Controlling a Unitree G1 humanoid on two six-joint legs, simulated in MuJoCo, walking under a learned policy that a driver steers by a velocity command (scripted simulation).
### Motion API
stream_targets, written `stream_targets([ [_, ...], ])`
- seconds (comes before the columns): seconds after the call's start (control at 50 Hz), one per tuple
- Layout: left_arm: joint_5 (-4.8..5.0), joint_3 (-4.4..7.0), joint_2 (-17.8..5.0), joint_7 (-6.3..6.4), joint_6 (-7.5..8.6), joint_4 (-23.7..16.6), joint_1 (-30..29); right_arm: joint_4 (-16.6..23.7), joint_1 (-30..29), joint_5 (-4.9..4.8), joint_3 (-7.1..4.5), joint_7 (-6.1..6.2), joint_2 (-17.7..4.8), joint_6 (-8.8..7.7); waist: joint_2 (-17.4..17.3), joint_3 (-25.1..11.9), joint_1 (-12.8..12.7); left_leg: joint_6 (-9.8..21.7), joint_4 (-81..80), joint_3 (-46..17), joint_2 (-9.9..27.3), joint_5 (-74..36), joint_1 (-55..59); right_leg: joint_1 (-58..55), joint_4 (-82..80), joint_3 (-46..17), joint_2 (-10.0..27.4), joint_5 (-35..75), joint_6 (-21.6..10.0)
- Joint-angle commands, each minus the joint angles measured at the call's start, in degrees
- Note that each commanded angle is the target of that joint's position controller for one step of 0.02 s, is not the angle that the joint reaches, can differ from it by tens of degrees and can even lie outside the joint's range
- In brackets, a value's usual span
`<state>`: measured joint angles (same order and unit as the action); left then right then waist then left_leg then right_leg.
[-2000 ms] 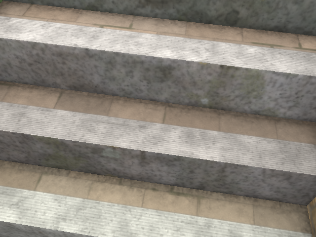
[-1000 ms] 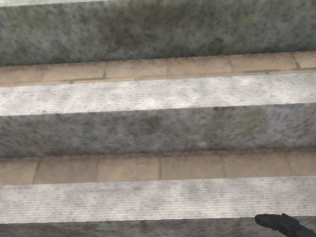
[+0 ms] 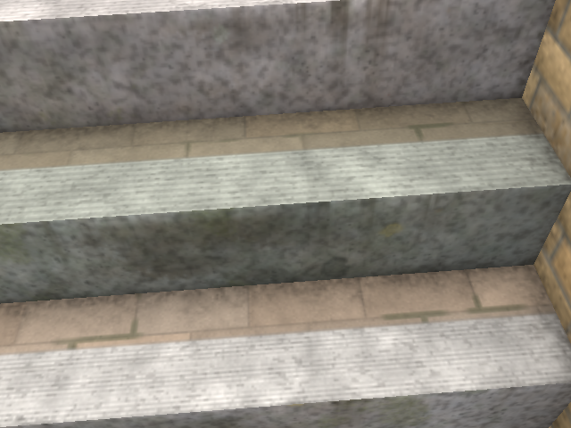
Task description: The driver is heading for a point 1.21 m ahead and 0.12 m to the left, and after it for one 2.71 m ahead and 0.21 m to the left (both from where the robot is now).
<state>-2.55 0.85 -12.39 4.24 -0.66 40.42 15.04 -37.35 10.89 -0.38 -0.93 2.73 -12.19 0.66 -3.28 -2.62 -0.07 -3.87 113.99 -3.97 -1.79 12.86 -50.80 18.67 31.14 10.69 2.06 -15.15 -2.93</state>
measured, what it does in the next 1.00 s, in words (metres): climbs: left foot 0.21 m higher, then right foot 0.21 m higher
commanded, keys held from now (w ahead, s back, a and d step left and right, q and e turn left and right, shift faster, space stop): w+q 0.42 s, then w+e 0.58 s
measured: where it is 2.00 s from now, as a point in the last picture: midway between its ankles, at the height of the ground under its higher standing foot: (134, 143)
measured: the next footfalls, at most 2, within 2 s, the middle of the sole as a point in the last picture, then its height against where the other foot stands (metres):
left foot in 0.40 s outside the picture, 0.21 m higher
right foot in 0.96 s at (162, 371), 0.21 m higher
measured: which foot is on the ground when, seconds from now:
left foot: up 0.00-0.38, down 0.40-1.00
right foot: down 0.00-0.40, up 0.42-0.94, down 0.96-1.00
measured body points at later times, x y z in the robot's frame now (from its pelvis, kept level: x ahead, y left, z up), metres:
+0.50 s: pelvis +0.15 +0.18 +0.08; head +0.15 +0.19 +0.53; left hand +0.11 +0.44 -0.06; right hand +0.40 +0.02 +0.00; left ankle +0.21 +0.28 -0.52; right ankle +0.04 -0.06 -0.49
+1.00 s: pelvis +0.35 +0.28 +0.27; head +0.34 +0.33 +0.71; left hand +0.60 +0.43 +0.20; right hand +0.26 +0.05 +0.14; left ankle +0.23 +0.29 -0.48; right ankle +0.42 +0.24 -0.32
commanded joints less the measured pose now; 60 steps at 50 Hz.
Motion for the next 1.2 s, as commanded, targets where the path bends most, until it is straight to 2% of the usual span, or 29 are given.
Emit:
stream_targets([
  [0.02, 0.26, 1.97, -5.7, -0.21, 2.29, 0.4, 7.1, 5.1, -1.7, -0.39, 1.63, -0.78, 1.6, -1.87, 5.4, 0.9, -1.3, 1.9, 11.3, -5.8, 2.9, -3.0, -23.3, -17.4, -17.4, -21.8, 20.1, -9.3, -11.1],
  [0.14, 0.05, 1.84, -4.9, -1.69, 4.32, 6.1, 10.4, 7.0, -7.4, 0.15, 3.38, -1.75, 5.2, -1.52, 6.2, 4.5, -1.2, 2.6, 16.7, -5.4, 4.9, -6.4, -33.6, -14.4, -18.8, -13.6, 22.3, -9.9, -9.2],
  [0.22, 0.42, 2.07, -5.4, -1.54, 3.53, 9.4, 12.4, 10.2, -13.6, -1.69, 4.37, -1.08, 6.8, -1.07, 9.4, 7.0, -2.3, 2.9, 19.4, -5.8, 7.5, -0.2, -43.2, -19.0, -20.9, -9.8, 24.6, -9.6, -6.3],
  [0.32, 1.97, 3.31, -9.8, -0.48, 1.27, 9.4, 7.1, 16.3, -23.0, -0.55, 6.45, -3.60, 5.5, -0.28, 11.7, 8.2, -1.0, 5.6, -20.4, 10.1, 12.5, 7.0, -16.3, -4.5, -37.2, 3.2, 18.2, -4.7, -5.1],
  [0.34, 2.84, 3.84, -11.8, -0.40, 0.46, 10.5, 9.2, 15.8, -23.7, -1.72, 6.62, -4.03, 6.9, -0.08, 15.6, 6.3, -0.8, 8.5, -27.8, 12.4, 11.1, 19.1, -1.2, -1.2, -38.3, 5.4, 18.2, 5.4, -5.5],
  [0.38, 3.82, 3.58, -14.5, -0.34, 0.86, 12.1, 14.0, 11.0, -11.9, -0.82, 2.53, -4.04, 0.8, 0.23, 15.7, -5.1, 3.2, 12.5, -31.9, 20.8, -2.0, 24.7, 18.1, -11.9, -20.9, 7.3, 17.3, 75.1, -8.8],
  [0.4, 3.46, 3.68, -17.6, -0.97, 1.54, 11.2, 11.8, 9.2, -0.4, -0.68, -0.38, -4.51, -5.8, 0.12, 20.4, -14.2, 10.4, 15.1, -42.3, 12.6, -5.9, 19.8, 28.0, -16.2, -6.8, 5.5, 16.9, 98.6, -7.7],
  [0.42, 3.80, 3.59, -16.3, -1.94, 2.75, 6.3, 6.5, 6.2, 10.2, -0.09, -3.20, -4.05, -13.0, 0.79, 8.0, -17.6, 14.3, 22.0, -59.1, -17.3, 2.7, 22.3, 42.4, 2.4, 15.0, 0.8, 13.1, 81.9, -2.0],
  [0.44, 3.20, 2.66, -9.6, -4.60, 4.82, 5.2, 4.8, 1.4, 16.9, 1.55, -5.13, -2.75, -21.2, 1.72, -16.8, -26.0, 11.0, 24.7, -92.5, -56.6, 12.8, 44.5, 52.3, 16.7, 38.5, -9.2, 0.7, 14.9, 1.0],
  [0.46, 4.05, 3.72, -7.0, -6.83, 5.53, 7.8, 2.6, -2.3, 16.4, 2.54, -3.82, -1.99, -19.1, 1.14, -10.9, -26.5, 8.7, 17.8, -102.4, -63.9, 18.3, 47.1, 47.3, 21.1, 68.3, -21.6, -2.6, 9.8, 1.7],
  [0.5, 3.48, 0.27, 3.7, -6.62, 5.99, -0.6, -10.0, -8.4, 11.4, 1.06, -0.98, -3.81, -9.4, -0.31, -7.1, -8.1, 4.1, 10.1, -93.0, -44.3, 17.5, 40.8, 32.4, 35.0, 87.5, -22.5, -2.7, 12.4, -2.1],
  [0.52, 3.18, -1.40, 6.3, -6.22, 6.36, -2.3, -12.2, -11.1, 8.7, 1.90, 0.34, -4.79, -3.2, -1.47, -3.2, -2.0, 2.3, 7.8, -87.6, -34.3, 16.2, 35.4, 26.4, 38.9, 90.8, -26.3, -3.7, 15.8, -4.9],
  [0.54, 3.02, -2.75, 8.3, -6.52, 6.35, -2.6, -9.8, -14.4, 6.5, 2.48, 1.72, -5.21, 2.3, -2.31, -1.8, 1.5, -0.8, 5.7, -85.1, -27.3, 14.4, 30.5, 22.6, 40.8, 92.6, -28.5, -4.4, 18.5, -7.2],
  [0.58, 2.74, -4.61, 9.9, -7.16, 6.64, -0.5, -3.6, -16.9, 5.5, 2.48, 2.63, -5.54, 6.0, -3.54, -1.6, 2.4, -4.5, 4.0, -84.8, -15.1, 13.9, 12.3, 25.2, 47.7, 94.7, -29.9, -5.9, 24.6, -8.3],
  [0.64, 3.89, -5.38, 9.2, -6.35, 4.71, 1.1, -4.9, -19.0, 4.6, 5.19, 4.06, -5.09, 6.3, -3.99, -0.5, 3.1, -5.4, 3.1, -88.2, -2.4, 14.8, -1.2, 25.1, 58.4, 105.9, -24.3, -7.7, 28.4, -6.5],
  [0.72, 4.64, -7.00, 10.0, -5.00, 3.42, -3.1, -14.6, -21.6, 5.0, 3.53, 4.75, -5.69, 2.8, -4.46, -0.5, 6.1, -4.8, -1.1, -95.1, 10.9, 11.8, -5.7, 17.8, 62.9, 99.9, -15.4, -8.3, 31.2, -5.4],
  [0.78, 4.92, -8.80, 10.8, -4.54, 2.59, -5.7, -27.6, -25.0, 17.5, 1.86, 4.95, -3.08, 0.9, -4.65, -2.4, 4.8, 2.8, 2.4, -107.3, 9.9, 13.0, -7.7, 19.2, 60.1, 88.7, -3.7, -7.5, 25.4, -2.6],
  [0.84, 5.14, -9.84, 13.5, -5.94, 2.51, -4.0, -26.0, -29.5, 26.4, 3.02, 4.19, -1.38, -1.1, -2.98, -2.8, -1.0, 4.6, 3.2, -103.7, 8.7, 14.4, -20.2, 50.4, 73.9, 92.9, -5.9, -5.8, 17.8, -3.3],
  [0.88, 4.82, -10.16, 12.1, -7.58, 3.93, -5.4, -31.3, -29.1, 24.2, 1.93, 4.36, -0.28, -1.4, -2.16, -0.5, -3.4, 2.7, 1.5, -104.5, 15.9, 13.1, -49.9, 48.0, 57.4, 73.2, 0.3, -7.1, 12.4, -6.4],
  [0.92, 2.81, -9.35, 8.0, -8.31, 4.47, -8.0, -35.5, -29.4, 26.3, -0.42, 3.83, 0.99, -6.3, -3.75, -6.1, -12.6, 0.2, 4.8, -103.3, 18.1, 14.6, -102.2, 43.8, 27.4, 53.2, 12.7, -11.4, -2.0, -6.8],
  [0.96, 1.19, -6.62, 2.8, -8.80, 1.65, -1.9, -20.8, -28.3, 19.9, -0.56, 2.16, 2.16, -13.1, -3.29, -14.9, -14.9, -7.2, 11.4, -89.5, 13.9, 22.6, -140.5, 62.0, 27.6, 45.1, 9.5, -12.8, -24.8, -7.5],
  [0.98, 0.47, -5.02, -0.6, -9.57, 1.58, -0.1, -12.8, -25.5, 15.1, -0.71, 1.12, 2.16, -15.0, -3.37, -12.7, -16.9, -10.9, 9.7, -77.7, 13.6, 23.1, -145.5, 60.4, 19.3, 36.9, 1.9, -10.6, -24.0, -10.8],
  [1.0, -0.36, -3.35, -3.0, -9.26, 0.55, 1.6, -3.4, -21.2, 11.7, 0.58, 0.24, 1.28, -16.7, -4.96, -8.9, -22.0, -14.0, 10.8, -68.4, 11.7, 22.3, -135.7, 47.5, 1.4, 32.6, -10.5, -7.4, -18.0, -13.0],
  [1.02, -1.10, -1.44, -7.1, -7.01, -0.97, 4.3, 3.7, -15.7, 4.4, 1.51, 0.49, -1.26, -13.8, -6.95, 4.0, -22.7, -16.1, 12.0, -54.2, 9.8, 13.1, -104.2, 27.0, -10.1, 15.2, -36.4, -0.5, -24.8, -17.9],
  [1.04, -0.79, 0.22, -10.8, -4.20, -1.84, 6.4, 3.6, -13.2, -5.1, 2.24, 1.00, -3.04, -8.6, -7.79, 20.0, -16.2, -14.5, 8.2, -13.9, 5.9, -4.2, -19.4, 7.1, -8.6, -11.2, -68.8, 10.0, -32.5, -26.8],
  [1.06, -1.66, -2.35, -3.2, -3.14, -0.72, 7.8, 2.3, -7.4, -10.5, 2.36, 1.94, -6.20, -2.0, -9.12, 12.9, -7.0, -8.7, 9.8, 14.6, -8.0, -3.3, -7.8, -4.1, 2.0, -16.9, -78.0, 11.4, -36.1, -23.5],
  [1.1, 0.49, -4.41, 6.0, -3.94, 1.92, 13.6, 1.1, 0.6, -10.8, 3.94, 5.17, -9.17, 5.3, -9.96, 0.8, 6.7, 1.4, 13.0, 22.8, -6.4, -1.7, -2.0, -18.7, 11.3, -9.2, -54.9, 6.0, -29.3, -14.4],
  [1.12, 0.92, -4.35, 7.8, -5.32, 2.62, 15.1, -1.5, 0.4, -6.7, 4.43, 5.99, -8.43, 7.3, -9.36, -2.4, 6.3, 5.0, 13.6, 25.8, -5.1, -0.4, -3.2, -21.6, 10.3, -7.1, -43.9, 2.9, -20.7, -10.1],
  [1.2, -0.57, -3.85, 5.3, -7.77, 3.04, 16.3, -5.0, 1.2, -5.8, 2.31, 9.10, -5.68, 6.9, -9.25, 1.6, 7.1, 8.6, 10.3, 22.0, 3.3, 2.4, -8.8, -21.0, 19.9, -9.9, -27.2, 0.5, -0.7, -9.2],
])
Velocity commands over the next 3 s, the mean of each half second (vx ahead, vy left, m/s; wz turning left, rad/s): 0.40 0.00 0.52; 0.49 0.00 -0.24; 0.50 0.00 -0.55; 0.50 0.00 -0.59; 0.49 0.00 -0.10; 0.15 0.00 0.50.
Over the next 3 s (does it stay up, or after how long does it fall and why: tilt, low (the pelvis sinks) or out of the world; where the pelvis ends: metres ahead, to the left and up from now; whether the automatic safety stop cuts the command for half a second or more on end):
stays up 1.12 0.08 1.04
